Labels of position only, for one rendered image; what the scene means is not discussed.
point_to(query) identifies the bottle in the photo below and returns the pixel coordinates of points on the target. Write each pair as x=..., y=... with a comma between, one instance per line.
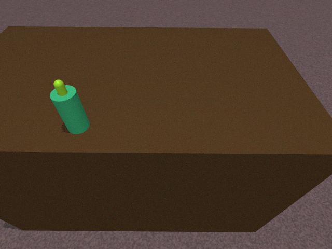
x=67, y=102

